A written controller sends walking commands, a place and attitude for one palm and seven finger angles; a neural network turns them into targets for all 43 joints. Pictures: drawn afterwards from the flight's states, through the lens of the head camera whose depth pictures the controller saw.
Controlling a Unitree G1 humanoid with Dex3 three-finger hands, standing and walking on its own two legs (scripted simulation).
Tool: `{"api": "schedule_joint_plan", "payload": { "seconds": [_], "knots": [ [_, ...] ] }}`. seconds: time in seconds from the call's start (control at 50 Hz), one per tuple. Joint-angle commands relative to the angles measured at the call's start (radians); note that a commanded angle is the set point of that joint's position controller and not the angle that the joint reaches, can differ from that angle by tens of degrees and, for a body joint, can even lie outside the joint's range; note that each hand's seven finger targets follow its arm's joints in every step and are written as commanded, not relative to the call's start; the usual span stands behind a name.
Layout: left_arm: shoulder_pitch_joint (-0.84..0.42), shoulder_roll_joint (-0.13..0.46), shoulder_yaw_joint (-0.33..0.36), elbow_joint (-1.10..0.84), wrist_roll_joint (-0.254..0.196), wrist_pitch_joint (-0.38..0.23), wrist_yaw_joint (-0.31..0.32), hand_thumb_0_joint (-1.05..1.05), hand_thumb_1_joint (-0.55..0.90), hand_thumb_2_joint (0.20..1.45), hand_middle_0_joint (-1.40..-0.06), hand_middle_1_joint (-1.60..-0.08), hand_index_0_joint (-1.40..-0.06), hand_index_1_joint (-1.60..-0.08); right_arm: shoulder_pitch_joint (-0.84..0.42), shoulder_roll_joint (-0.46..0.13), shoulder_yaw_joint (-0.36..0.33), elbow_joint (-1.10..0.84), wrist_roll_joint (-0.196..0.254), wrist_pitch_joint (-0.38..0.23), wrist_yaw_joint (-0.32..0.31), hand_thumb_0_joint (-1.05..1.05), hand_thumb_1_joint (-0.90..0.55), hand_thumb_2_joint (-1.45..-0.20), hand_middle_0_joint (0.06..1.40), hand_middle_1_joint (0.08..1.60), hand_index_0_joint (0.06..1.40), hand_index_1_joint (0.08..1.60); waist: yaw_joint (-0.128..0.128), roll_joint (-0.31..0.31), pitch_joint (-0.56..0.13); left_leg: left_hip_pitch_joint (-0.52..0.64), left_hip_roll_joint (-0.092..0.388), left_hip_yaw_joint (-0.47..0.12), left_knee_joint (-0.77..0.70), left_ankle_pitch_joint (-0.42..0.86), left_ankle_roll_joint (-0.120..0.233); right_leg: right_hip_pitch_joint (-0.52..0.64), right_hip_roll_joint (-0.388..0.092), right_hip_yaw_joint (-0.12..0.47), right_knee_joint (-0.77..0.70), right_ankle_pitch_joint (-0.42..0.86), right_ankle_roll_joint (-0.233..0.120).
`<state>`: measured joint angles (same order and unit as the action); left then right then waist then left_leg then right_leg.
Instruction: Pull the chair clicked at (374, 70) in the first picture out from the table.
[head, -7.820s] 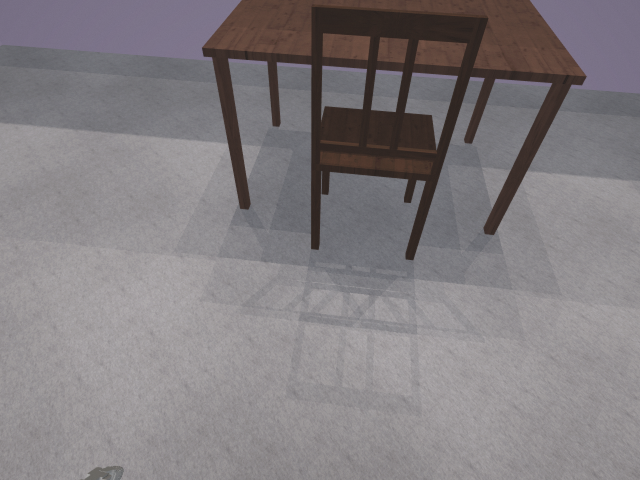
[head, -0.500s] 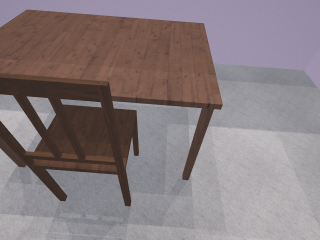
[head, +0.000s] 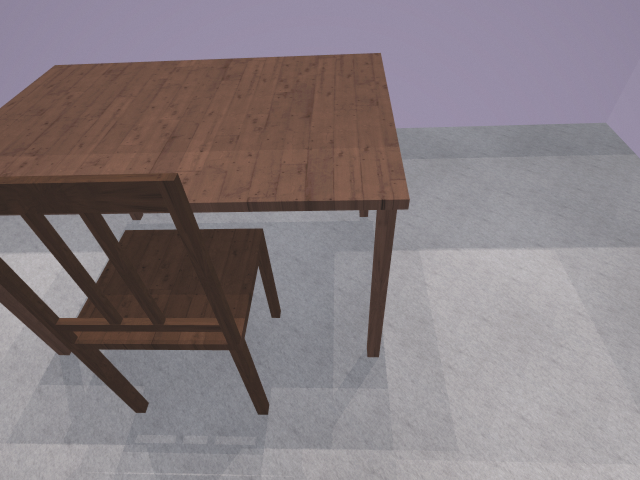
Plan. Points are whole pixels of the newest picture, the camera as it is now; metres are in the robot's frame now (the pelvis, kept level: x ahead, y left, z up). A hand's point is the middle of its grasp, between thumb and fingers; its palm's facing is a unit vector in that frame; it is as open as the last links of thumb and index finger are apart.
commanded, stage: come to a stop and stand still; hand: left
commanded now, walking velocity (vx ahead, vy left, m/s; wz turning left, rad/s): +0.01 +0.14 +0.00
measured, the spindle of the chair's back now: (79, 274) +0.47 +0.51 -0.08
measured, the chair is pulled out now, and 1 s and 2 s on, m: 0.00 0.00 0.00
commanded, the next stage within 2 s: look again from close up in 0.68 s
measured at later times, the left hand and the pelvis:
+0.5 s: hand out of the picture -0.02 +0.22 -0.18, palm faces +0.08 -0.98 -0.17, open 7.4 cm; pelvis -0.01 +0.05 +0.00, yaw +1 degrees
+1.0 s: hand out of the picture +0.00 +0.23 -0.18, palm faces +0.02 -0.97 -0.24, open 7.4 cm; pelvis -0.01 +0.04 -0.01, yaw +1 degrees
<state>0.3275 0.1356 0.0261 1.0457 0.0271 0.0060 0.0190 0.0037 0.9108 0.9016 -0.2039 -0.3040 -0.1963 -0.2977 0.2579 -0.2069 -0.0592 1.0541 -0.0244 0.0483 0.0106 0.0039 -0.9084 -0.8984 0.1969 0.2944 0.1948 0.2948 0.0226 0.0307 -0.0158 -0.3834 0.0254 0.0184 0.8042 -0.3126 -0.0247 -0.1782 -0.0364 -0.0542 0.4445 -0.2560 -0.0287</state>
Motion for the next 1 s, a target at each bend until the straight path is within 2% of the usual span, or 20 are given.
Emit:
{"api": "schedule_joint_plan", "payload": {
  "seconds": [0.0, 0.06, 0.1, 0.16, 0.18, 0.2, 0.22, 0.24, 0.26, 0.28, 0.38, 0.74, 0.76, 0.78, 0.8, 0.82, 0.86, 0.9, 0.94, 0.98],
  "knots": [
    [0.058, 0.174, 0.046, -0.04, -0.004, -0.03, 0.013, 0.0, 0.9, 0.9, -0.2, -0.3, -0.2, -0.3, -0.028, -0.041, -0.001, -0.067, 0.002, -0.03, -0.01, 0.0, -0.9, -0.9, 0.2, 0.3, 0.2, 0.3, 0.032, -0.166, 0.094, -0.115, 0.019, -0.01, 0.004, -0.037, -0.01, 0.073, -0.27, 0.239, -0.221, 0.102, -0.119],
    [0.09, 0.185, 0.055, -0.019, 0.0, -0.028, 0.02, 0.0, 0.9, 0.9, -0.2, -0.3, -0.2, -0.3, -0.044, -0.036, 0.004, -0.078, 0.011, -0.032, -0.02, 0.0, -0.9, -0.9, 0.2, 0.3, 0.2, 0.3, 0.051, -0.193, 0.051, -0.094, 0.016, -0.002, -0.08, -0.116, -0.015, 0.164, -0.301, 0.239, -0.145, 0.393, -0.153],
    [0.079, 0.186, 0.055, -0.007, 0.0, -0.025, 0.024, 0.0, 0.9, 0.9, -0.2, -0.3, -0.2, -0.3, -0.03, -0.021, 0.01, -0.07, 0.016, -0.033, -0.027, 0.0, -0.9, -0.9, 0.2, 0.3, 0.2, 0.3, 0.042, -0.185, 0.019, -0.01, 0.005, 0.004, -0.163, -0.114, -0.012, 0.149, -0.291, 0.225, -0.114, 0.494, -0.152],
    [0.005, 0.172, 0.044, 0.003, -0.011, -0.019, 0.022, 0.0, 0.9, 0.9, -0.2, -0.3, -0.2, -0.3, 0.074, -0.005, 0.018, -0.017, 0.019, -0.042, -0.034, 0.0, -0.9, -0.9, 0.2, 0.3, 0.2, 0.3, -0.012, -0.196, -0.012, 0.231, -0.013, 0.028, -0.405, 0.098, -0.003, 0.024, -0.205, 0.151, -0.068, 0.348, -0.077],
    [-0.007, 0.143, 0.038, 0.006, -0.017, -0.015, 0.021, 0.0, 0.9, 0.9, -0.2, -0.3, -0.2, -0.3, 0.094, -0.019, 0.019, -0.002, 0.016, -0.049, -0.037, 0.0, -0.9, -0.9, 0.2, 0.3, 0.2, 0.3, -0.018, -0.137, -0.006, 0.301, 0.018, 0.003, -0.449, 0.161, 0.01, -0.043, -0.16, 0.129, -0.047, 0.241, -0.046],
    [0.001, 0.112, 0.031, 0.006, -0.018, -0.012, 0.018, 0.0, 0.9, 0.9, -0.2, -0.3, -0.2, -0.3, 0.1, -0.049, 0.017, 0.002, 0.011, -0.056, -0.04, 0.0, -0.9, -0.9, 0.2, 0.3, 0.2, 0.3, -0.014, -0.04, -0.01, 0.332, 0.095, -0.059, -0.433, 0.283, 0.038, -0.089, -0.105, 0.082, -0.024, 0.15, -0.01],
    [0.008, 0.089, 0.026, 0.007, -0.015, -0.009, 0.018, 0.0, 0.9, 0.9, -0.2, -0.3, -0.2, -0.3, 0.083, -0.074, 0.017, -0.002, 0.01, -0.056, -0.044, 0.0, -0.9, -0.9, 0.2, 0.3, 0.2, 0.3, -0.001, -0.003, 0.009, 0.282, 0.146, -0.094, -0.425, 0.305, 0.063, -0.086, -0.075, 0.054, -0.04, 0.068, 0.009],
    [-0.005, 0.083, 0.021, 0.017, -0.013, -0.007, 0.017, 0.0, 0.9, 0.9, -0.2, -0.3, -0.2, -0.3, 0.065, -0.071, 0.021, 0.005, 0.011, -0.057, -0.047, 0.0, -0.9, -0.9, 0.2, 0.3, 0.2, 0.3, -0.003, 0.003, 0.035, 0.234, 0.146, -0.091, -0.442, 0.26, 0.066, -0.071, -0.061, 0.038, -0.051, 0.048, 0.02],
    [-0.018, 0.083, 0.018, 0.029, -0.014, -0.001, 0.016, 0.0, 0.9, 0.9, -0.2, -0.3, -0.2, -0.3, 0.055, -0.07, 0.024, 0.013, 0.014, -0.06, -0.048, 0.0, -0.9, -0.9, 0.2, 0.3, 0.2, 0.3, -0.003, 0.076, 0.054, 0.202, 0.142, -0.107, -0.484, 0.245, 0.069, -0.044, -0.056, 0.024, -0.035, 0.05, 0.028],
    [-0.018, 0.084, 0.014, 0.037, -0.014, 0.0, 0.014, 0.0, 0.9, 0.9, -0.2, -0.3, -0.2, -0.3, 0.05, -0.063, 0.028, 0.015, 0.014, -0.062, -0.051, 0.0, -0.9, -0.9, 0.2, 0.3, 0.2, 0.3, -0.002, 0.089, 0.07, 0.191, 0.142, -0.107, -0.51, 0.256, 0.072, -0.026, -0.055, 0.013, -0.028, 0.068, 0.035],
    [0.004, 0.088, 0.001, 0.082, -0.012, -0.001, 0.013, 0.0, 0.9, 0.9, -0.2, -0.3, -0.2, -0.3, 0.062, -0.045, 0.038, 0.031, 0.016, -0.068, -0.058, 0.0, -0.9, -0.9, 0.2, 0.3, 0.2, 0.3, -0.004, 0.012, 0.099, 0.2, 0.108, -0.069, -0.507, 0.263, 0.057, 0.0, -0.073, 0.037, -0.075, 0.129, 0.035],
    [0.026, 0.077, -0.008, 0.093, -0.017, -0.011, 0.019, 0.0, 0.9, 0.9, -0.2, -0.3, -0.2, -0.3, 0.135, -0.016, 0.044, 0.065, 0.016, -0.081, -0.057, 0.0, -0.9, -0.9, 0.2, 0.3, 0.2, 0.3, -0.012, -0.027, 0.091, 0.217, 0.087, -0.051, -0.515, 0.265, 0.049, 0.025, -0.083, 0.043, -0.091, 0.171, 0.034],
    [-0.027, 0.257, -0.024, -0.002, -0.01, -0.035, 0.013, 0.0, 0.9, 0.9, -0.2, -0.3, -0.2, -0.3, 0.036, -0.139, 0.041, -0.053, 0.013, -0.074, -0.037, 0.0, -0.9, -0.9, 0.2, 0.3, 0.2, 0.3, -0.029, -0.042, 0.23, 0.129, 0.035, -0.066, -0.523, 0.221, 0.041, -0.069, -0.04, 0.03, -0.03, 0.07, 0.013],
    [-0.01, 0.194, 0.003, -0.024, -0.007, -0.034, 0.021, 0.0, 0.9, 0.9, -0.2, -0.3, -0.2, -0.3, 0.06, -0.133, 0.009, -0.072, 0.0, -0.099, -0.045, 0.0, -0.9, -0.9, 0.2, 0.3, 0.2, 0.3, -0.016, -0.017, 0.103, 0.101, 0.09, -0.094, -0.449, 0.171, 0.064, -0.051, -0.067, 0.044, 0.042, 0.023, 0.012],
    [-0.007, 0.184, -0.006, -0.029, -0.005, -0.039, 0.021, 0.0, 0.9, 0.9, -0.2, -0.3, -0.2, -0.3, 0.059, -0.121, 0.008, -0.074, 0.005, -0.106, -0.049, 0.0, -0.9, -0.9, 0.2, 0.3, 0.2, 0.3, -0.018, -0.018, -0.002, 0.137, 0.089, -0.103, -0.419, 0.181, 0.075, -0.027, -0.067, 0.046, 0.05, 0.075, 0.002],
    [0.008, 0.163, -0.008, -0.032, -0.005, -0.043, 0.02, 0.0, 0.9, 0.9, -0.2, -0.3, -0.2, -0.3, 0.064, -0.109, 0.005, -0.077, 0.008, -0.106, -0.051, 0.0, -0.9, -0.9, 0.2, 0.3, 0.2, 0.3, -0.02, -0.022, -0.054, 0.158, 0.089, -0.1, -0.393, 0.183, 0.078, -0.023, -0.065, 0.05, 0.041, 0.094, 0.001],
    [0.025, 0.14, -0.015, -0.048, -0.008, -0.04, 0.023, 0.0, 0.9, 0.9, -0.2, -0.3, -0.2, -0.3, 0.092, -0.078, 0.017, -0.078, 0.005, -0.097, -0.049, 0.0, -0.9, -0.9, 0.2, 0.3, 0.2, 0.3, -0.03, -0.056, -0.075, 0.165, 0.081, -0.076, -0.34, 0.228, 0.08, -0.01, -0.064, 0.054, 0.04, 0.138, -0.001],
    [0.02, 0.149, -0.009, -0.052, -0.009, -0.034, 0.024, 0.0, 0.9, 0.9, -0.2, -0.3, -0.2, -0.3, 0.089, -0.084, 0.013, -0.074, 0.008, -0.092, -0.049, 0.0, -0.9, -0.9, 0.2, 0.3, 0.2, 0.3, -0.031, -0.035, 0.002, 0.134, 0.076, -0.055, -0.336, 0.251, 0.072, -0.039, -0.066, 0.05, 0.045, 0.172, 0.002],
    [0.032, 0.159, -0.006, -0.056, -0.012, -0.034, 0.026, 0.0, 0.9, 0.9, -0.2, -0.3, -0.2, -0.3, 0.082, -0.085, 0.013, -0.073, 0.01, -0.089, -0.05, 0.0, -0.9, -0.9, 0.2, 0.3, 0.2, 0.3, -0.026, -0.01, 0.006, 0.142, 0.077, -0.041, -0.315, 0.322, 0.067, -0.029, -0.07, 0.057, 0.054, 0.249, -0.002],
    [0.035, 0.16, -0.007, -0.058, -0.013, -0.03, 0.027, 0.0, 0.9, 0.9, -0.2, -0.3, -0.2, -0.3, 0.074, -0.071, 0.018, -0.073, 0.009, -0.079, -0.047, 0.0, -0.9, -0.9, 0.2, 0.3, 0.2, 0.3, -0.028, -0.033, 0.033, 0.131, 0.069, -0.028, -0.307, 0.291, 0.06, -0.027, -0.078, 0.068, 0.044, 0.277, -0.003]
  ]
}}
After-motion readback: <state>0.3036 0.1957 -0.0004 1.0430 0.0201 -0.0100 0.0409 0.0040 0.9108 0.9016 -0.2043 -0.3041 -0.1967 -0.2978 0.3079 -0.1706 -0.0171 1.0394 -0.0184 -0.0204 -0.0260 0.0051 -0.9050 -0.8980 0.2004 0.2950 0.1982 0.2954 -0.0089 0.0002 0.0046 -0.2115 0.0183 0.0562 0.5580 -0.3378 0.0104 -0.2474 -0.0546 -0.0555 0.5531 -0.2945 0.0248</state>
